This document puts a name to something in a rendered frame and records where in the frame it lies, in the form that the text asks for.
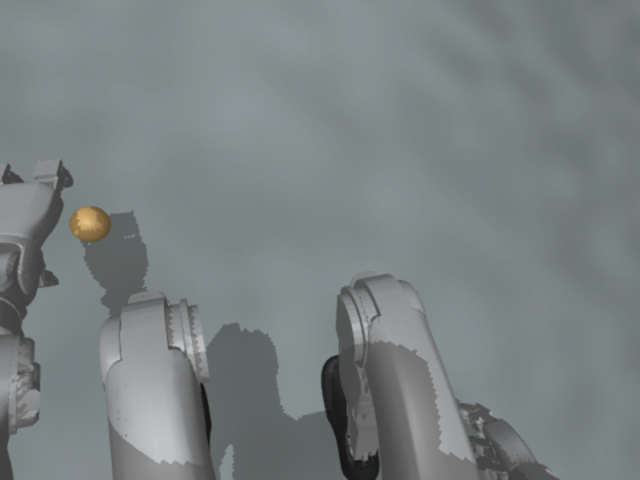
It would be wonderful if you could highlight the left robot arm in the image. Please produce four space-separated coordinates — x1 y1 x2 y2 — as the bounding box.
0 235 43 480

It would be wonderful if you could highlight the right robot hand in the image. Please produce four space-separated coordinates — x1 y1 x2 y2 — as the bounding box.
457 403 538 480

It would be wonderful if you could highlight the right robot foot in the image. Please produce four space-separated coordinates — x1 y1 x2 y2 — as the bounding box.
321 355 379 480

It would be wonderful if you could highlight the left robot hand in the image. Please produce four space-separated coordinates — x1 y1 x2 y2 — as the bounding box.
0 159 73 288

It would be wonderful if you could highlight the ball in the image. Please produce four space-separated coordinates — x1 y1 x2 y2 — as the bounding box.
69 206 111 242

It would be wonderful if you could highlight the right robot arm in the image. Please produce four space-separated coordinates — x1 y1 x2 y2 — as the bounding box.
508 462 560 480

